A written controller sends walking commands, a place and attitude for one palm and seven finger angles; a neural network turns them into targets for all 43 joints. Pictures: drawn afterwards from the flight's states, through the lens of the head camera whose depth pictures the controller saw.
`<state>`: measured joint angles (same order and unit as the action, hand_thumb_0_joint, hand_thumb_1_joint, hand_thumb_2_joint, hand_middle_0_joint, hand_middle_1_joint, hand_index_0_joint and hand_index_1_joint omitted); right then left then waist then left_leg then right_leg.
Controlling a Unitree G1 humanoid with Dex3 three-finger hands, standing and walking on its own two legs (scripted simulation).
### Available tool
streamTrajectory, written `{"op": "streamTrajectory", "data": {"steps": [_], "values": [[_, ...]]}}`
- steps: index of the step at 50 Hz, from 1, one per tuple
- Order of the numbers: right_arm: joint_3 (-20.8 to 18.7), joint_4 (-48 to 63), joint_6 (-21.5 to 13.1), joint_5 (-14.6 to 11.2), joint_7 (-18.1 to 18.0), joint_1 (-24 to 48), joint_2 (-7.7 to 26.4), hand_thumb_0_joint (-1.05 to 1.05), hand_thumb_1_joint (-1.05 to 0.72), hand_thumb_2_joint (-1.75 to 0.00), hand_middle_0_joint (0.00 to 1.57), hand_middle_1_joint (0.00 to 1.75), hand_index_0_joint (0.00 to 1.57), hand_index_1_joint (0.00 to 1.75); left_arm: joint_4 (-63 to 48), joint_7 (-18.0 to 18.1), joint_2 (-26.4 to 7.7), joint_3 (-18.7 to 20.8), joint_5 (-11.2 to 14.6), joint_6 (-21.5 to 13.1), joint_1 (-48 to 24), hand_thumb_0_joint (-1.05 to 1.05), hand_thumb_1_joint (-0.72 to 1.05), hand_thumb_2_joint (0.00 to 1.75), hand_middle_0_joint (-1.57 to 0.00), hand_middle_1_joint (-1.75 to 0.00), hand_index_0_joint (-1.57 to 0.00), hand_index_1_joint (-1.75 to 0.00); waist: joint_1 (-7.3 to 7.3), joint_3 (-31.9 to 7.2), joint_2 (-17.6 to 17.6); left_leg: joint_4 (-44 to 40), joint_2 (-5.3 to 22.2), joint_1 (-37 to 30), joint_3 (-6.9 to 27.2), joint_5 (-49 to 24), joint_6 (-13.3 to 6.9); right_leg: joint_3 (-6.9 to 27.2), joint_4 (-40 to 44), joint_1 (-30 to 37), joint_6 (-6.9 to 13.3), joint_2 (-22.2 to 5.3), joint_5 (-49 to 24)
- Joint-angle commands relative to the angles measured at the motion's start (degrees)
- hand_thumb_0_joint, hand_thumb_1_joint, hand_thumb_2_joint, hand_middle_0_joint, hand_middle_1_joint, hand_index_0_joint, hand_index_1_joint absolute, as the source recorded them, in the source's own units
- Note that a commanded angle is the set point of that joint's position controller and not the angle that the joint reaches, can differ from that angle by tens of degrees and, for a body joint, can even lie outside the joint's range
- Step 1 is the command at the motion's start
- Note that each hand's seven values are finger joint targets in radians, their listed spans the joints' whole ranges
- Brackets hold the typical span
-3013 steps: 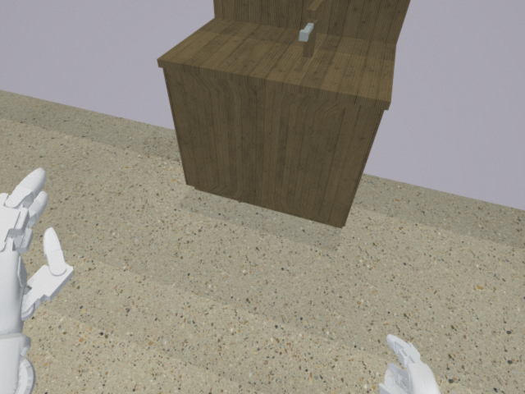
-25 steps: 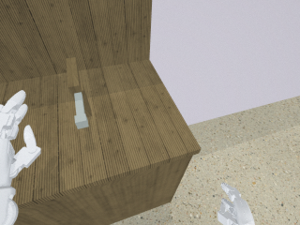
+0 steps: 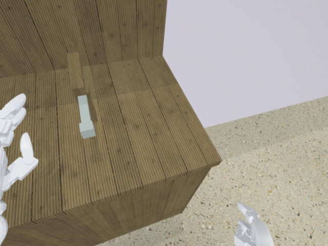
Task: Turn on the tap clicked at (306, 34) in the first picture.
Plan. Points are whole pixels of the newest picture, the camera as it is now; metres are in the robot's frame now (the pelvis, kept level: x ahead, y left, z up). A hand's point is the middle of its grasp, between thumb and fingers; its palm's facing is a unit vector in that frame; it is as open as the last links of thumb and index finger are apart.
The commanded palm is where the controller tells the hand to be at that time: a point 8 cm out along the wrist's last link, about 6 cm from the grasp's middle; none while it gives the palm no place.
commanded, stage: come to a stop and stand still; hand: left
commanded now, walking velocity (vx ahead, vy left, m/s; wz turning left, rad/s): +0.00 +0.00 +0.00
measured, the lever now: (87, 129) +0.33 +0.21 +0.09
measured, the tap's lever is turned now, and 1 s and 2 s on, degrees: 0 0 0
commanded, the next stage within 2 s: look again from close up in 0.70 s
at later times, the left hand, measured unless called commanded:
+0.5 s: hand (13, 159) +0.22 +0.28 +0.16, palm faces +0.39 -0.85 -0.35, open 7.4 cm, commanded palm +0.15 +0.31 +0.17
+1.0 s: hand (11, 165) +0.20 +0.27 +0.16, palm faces +0.38 -0.84 -0.39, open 7.4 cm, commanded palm +0.15 +0.30 +0.17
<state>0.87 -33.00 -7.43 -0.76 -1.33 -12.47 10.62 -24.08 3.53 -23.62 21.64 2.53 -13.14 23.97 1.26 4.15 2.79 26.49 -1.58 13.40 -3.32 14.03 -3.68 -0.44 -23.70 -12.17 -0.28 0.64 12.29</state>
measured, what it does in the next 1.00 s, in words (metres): stands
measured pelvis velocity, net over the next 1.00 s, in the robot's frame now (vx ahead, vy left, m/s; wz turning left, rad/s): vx -0.01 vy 0.02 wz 0.02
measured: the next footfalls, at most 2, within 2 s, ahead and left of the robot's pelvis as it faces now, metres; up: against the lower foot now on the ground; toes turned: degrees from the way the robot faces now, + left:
none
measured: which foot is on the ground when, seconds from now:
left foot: down 0.00-1.00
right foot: down 0.00-1.00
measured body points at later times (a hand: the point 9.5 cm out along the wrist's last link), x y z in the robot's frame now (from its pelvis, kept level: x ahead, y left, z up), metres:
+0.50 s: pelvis +0.00 +0.02 +0.00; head +0.03 +0.06 +0.45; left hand +0.19 +0.32 +0.18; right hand +0.19 -0.19 -0.06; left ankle +0.00 +0.07 -0.74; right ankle +0.00 -0.13 -0.74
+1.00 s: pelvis -0.01 +0.02 +0.00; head +0.02 +0.05 +0.45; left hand +0.18 +0.31 +0.18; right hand +0.17 -0.21 -0.07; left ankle +0.00 +0.07 -0.74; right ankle +0.00 -0.13 -0.74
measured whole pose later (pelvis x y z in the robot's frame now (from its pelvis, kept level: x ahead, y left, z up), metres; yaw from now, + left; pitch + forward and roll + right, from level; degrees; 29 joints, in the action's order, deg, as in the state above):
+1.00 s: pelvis -0.01 +0.02 +0.00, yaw +1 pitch -1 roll -2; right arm 0.3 -32.7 -6.6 -0.8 -1.3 -11.6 11.3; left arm -27.9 5.0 -22.2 21.5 2.2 -13.8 24.8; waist 1.1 3.6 1.6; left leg 25.9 -2.9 12.5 -2.7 13.0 -5.0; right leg -1.2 -21.3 -10.0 -1.8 -0.7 10.6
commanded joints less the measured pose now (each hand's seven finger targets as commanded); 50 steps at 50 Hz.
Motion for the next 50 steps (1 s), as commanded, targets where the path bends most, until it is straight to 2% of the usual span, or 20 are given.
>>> {"op": "streamTrajectory", "data": {"steps": [1,3,7,8,12,13,17,18,20,27,28,31,33,37,38,42,43,47,48,50], "values": [[-3.00,9.32,-4.92,0.18,-0.72,5.57,7.79,0.00,-0.90,-0.90,0.20,0.30,0.20,0.30,-19.11,2.25,-8.96,6.59,0.56,-5.40,-8.13,0.00,0.90,0.90,-0.20,-0.30,-0.20,-0.30,0.42,-14.00,-10.30,-3.51,6.18,-5.28,6.10,-14.58,1.91,3.25,0.60,6.92,1.64,-4.19,-13.47],[-3.06,8.85,-5.31,0.27,-0.24,5.49,8.02,0.00,-0.90,-0.90,0.20,0.30,0.20,0.30,-19.35,2.35,-6.40,4.16,0.29,-5.01,-5.40,0.00,0.90,0.90,-0.20,-0.30,-0.20,-0.30,0.26,-15.06,-9.67,-2.61,6.66,-7.80,6.35,-20.58,2.30,2.37,0.29,6.04,1.52,-4.01,-15.42],[-3.54,8.11,-4.45,-0.05,0.23,5.57,8.35,0.00,-0.90,-0.90,0.20,0.30,0.20,0.30,-15.48,2.91,-6.21,4.99,-0.31,-3.61,-0.79,0.00,0.90,0.90,-0.20,-0.30,-0.20,-0.30,0.25,-13.55,-6.62,-2.30,7.21,-7.81,6.09,-25.91,3.85,1.59,0.01,5.16,1.37,-3.56,-16.87],[-3.47,8.05,-3.72,0.26,0.19,4.67,8.43,0.00,-0.90,-0.90,0.20,0.30,0.20,0.30,-13.82,2.60,-4.67,3.66,-0.03,-3.43,-0.31,0.00,0.90,0.90,-0.20,-0.30,-0.20,-0.30,-0.02,-12.61,-5.64,-2.82,7.37,-6.41,6.48,-24.99,3.87,1.19,0.37,5.09,1.33,-3.59,-16.05],[-3.26,8.78,-2.21,-0.25,-0.44,6.17,8.10,0.00,-0.90,-0.90,0.20,0.30,0.20,0.30,-12.72,2.84,-7.78,7.01,0.08,-3.00,-2.88,0.00,0.90,0.90,-0.20,-0.30,-0.20,-0.30,-0.05,-9.18,-5.18,-4.88,7.29,-3.19,6.53,-19.20,4.35,1.44,1.13,5.05,1.28,-3.52,-13.30],[-3.17,8.96,-1.80,0.16,-0.54,5.45,8.24,0.00,-0.90,-0.90,0.20,0.30,0.20,0.30,-12.28,2.44,-6.47,5.66,0.33,-3.15,-3.21,0.00,0.90,0.90,-0.20,-0.30,-0.20,-0.30,-0.19,-9.35,-4.65,-5.21,7.22,-2.53,6.79,-18.34,4.10,0.96,1.39,5.54,1.30,-3.42,-13.18],[-2.94,10.00,-2.15,-0.18,-0.73,7.12,7.80,0.00,-0.90,-0.90,0.20,0.30,0.20,0.30,-17.70,2.66,-8.38,6.26,0.18,-3.40,-5.80,0.00,0.90,0.90,-0.20,-0.30,-0.20,-0.30,0.03,-11.08,-8.33,-5.23,7.23,-4.70,6.58,-19.43,4.43,0.81,0.63,6.13,1.23,-3.48,-12.83],[-2.86,9.85,-2.04,0.32,-0.66,6.15,8.12,0.00,-0.90,-0.90,0.20,0.30,0.20,0.30,-17.65,2.38,-6.42,4.25,0.31,-3.58,-5.73,0.00,0.90,0.90,-0.20,-0.30,-0.20,-0.30,-0.06,-11.26,-8.17,-5.79,7.27,-4.10,7.19,-18.69,4.26,0.37,0.79,6.43,1.30,-3.16,-11.68],[-3.24,10.22,-2.57,0.19,-0.46,5.91,8.23,0.00,-0.90,-0.90,0.20,0.30,0.20,0.30,-20.16,2.48,-6.97,3.93,0.05,-3.77,-6.48,0.00,0.90,0.90,-0.20,-0.30,-0.20,-0.30,-0.05,-11.38,-10.70,-6.26,7.89,-4.84,7.44,-17.92,4.61,0.52,0.02,6.30,1.39,-3.25,-10.03],[-3.09,9.40,-2.25,-0.15,-0.54,6.14,8.21,0.00,-0.90,-0.90,0.20,0.30,0.20,0.30,-14.47,2.99,-6.81,5.49,-0.07,-3.10,-3.74,0.00,0.90,0.90,-0.20,-0.30,-0.20,-0.30,0.06,-9.03,-6.85,-7.81,7.53,-1.61,8.00,-10.02,5.05,0.72,1.51,6.36,1.24,-3.21,-8.14],[-3.00,9.20,-1.82,0.26,-0.59,5.45,8.40,0.00,-0.90,-0.90,0.20,0.30,0.20,0.30,-12.44,2.65,-5.18,3.99,0.06,-3.17,-3.43,0.00,0.90,0.90,-0.20,-0.30,-0.20,-0.30,-0.09,-8.33,-6.00,-8.43,7.46,-0.23,8.16,-7.54,4.57,0.47,2.16,6.36,1.17,-3.03,-7.30],[-3.34,9.52,-1.78,-0.04,-0.71,5.24,8.27,0.00,-0.90,-0.90,0.20,0.30,0.20,0.30,-12.23,2.55,-6.07,4.56,-0.06,-3.16,-4.10,0.00,0.90,0.90,-0.20,-0.30,-0.20,-0.30,-0.11,-8.09,-5.29,-8.52,7.34,0.72,7.96,-3.71,3.87,1.37,2.76,7.17,1.19,-3.74,-6.91],[-2.98,9.34,-1.67,0.14,-0.84,5.85,8.35,0.00,-0.90,-0.90,0.20,0.30,0.20,0.30,-11.74,2.47,-5.14,3.69,0.06,-3.18,-3.90,0.00,0.90,0.90,-0.20,-0.30,-0.20,-0.30,-0.15,-8.36,-4.05,-8.38,6.71,0.18,7.90,-3.32,3.44,1.20,3.65,6.59,1.15,-3.49,-7.04],[-3.13,9.61,-2.39,-0.32,-0.85,7.05,8.22,0.00,-0.90,-0.90,0.20,0.30,0.20,0.30,-16.55,2.92,-7.65,5.28,-0.20,-3.49,-4.79,0.00,0.90,0.90,-0.20,-0.30,-0.20,-0.30,-0.01,-10.20,-6.45,-7.39,6.49,-1.31,7.94,-6.23,3.63,1.52,2.71,7.56,1.29,-3.79,-8.92],[-2.99,9.43,-2.29,0.20,-0.81,6.30,8.45,0.00,-0.90,-0.90,0.20,0.30,0.20,0.30,-16.48,2.64,-5.83,3.50,-0.11,-3.75,-4.59,0.00,0.90,0.90,-0.20,-0.30,-0.20,-0.30,-0.16,-10.40,-6.80,-7.89,6.35,-0.77,8.31,-6.17,3.47,1.03,2.61,8.02,1.34,-3.50,-8.79],[-3.30,9.31,-2.76,-0.21,-0.83,6.46,8.27,0.00,-0.90,-0.90,0.20,0.30,0.20,0.30,-18.08,3.23,-8.97,6.76,-0.31,-4.04,-3.11,0.00,0.90,0.90,-0.20,-0.30,-0.20,-0.30,0.07,-10.53,-9.27,-7.35,6.66,-0.82,8.36,-7.85,3.98,1.05,1.54,8.33,1.40,-3.62,-9.26],[-3.14,9.17,-2.47,0.20,-0.74,5.69,8.34,0.00,-0.90,-0.90,0.20,0.30,0.20,0.30,-16.88,2.85,-6.59,4.80,0.03,-4.21,-2.65,0.00,0.90,0.90,-0.20,-0.30,-0.20,-0.30,-0.06,-10.08,-8.04,-7.82,6.53,-0.01,8.59,-7.04,3.72,0.67,1.92,8.30,1.46,-3.37,-8.67],[-3.50,8.89,-2.37,-0.35,-0.86,5.57,8.27,0.00,-0.90,-0.90,0.20,0.30,0.20,0.30,-14.72,3.02,-7.62,6.58,0.06,-3.93,-1.02,0.00,0.90,0.90,-0.20,-0.30,-0.20,-0.30,-0.12,-9.20,-7.15,-7.70,6.74,-0.66,8.50,-8.34,4.49,0.78,2.00,7.32,1.50,-3.46,-8.90],[-3.38,8.77,-2.03,0.11,-0.83,5.00,8.62,0.00,-0.90,-0.90,0.20,0.30,0.20,0.30,-13.16,2.65,-5.96,5.04,0.33,-3.93,-0.68,0.00,0.90,0.90,-0.20,-0.30,-0.20,-0.30,-0.19,-9.07,-6.33,-7.78,6.64,-0.35,8.34,-8.29,4.06,0.60,2.60,7.16,1.40,-3.32,-8.98],[-3.70,9.03,-2.20,-0.20,-0.81,4.73,8.68,0.00,-0.90,-0.90,0.20,0.30,0.20,0.30,-13.72,2.50,-6.42,5.02,0.31,-3.78,-2.01,0.00,0.90,0.90,-0.20,-0.30,-0.20,-0.30,-0.38,-8.89,-6.52,-7.97,7.00,-0.83,8.73,-8.45,4.45,1.07,2.34,6.88,1.51,-3.59,-8.74]]}}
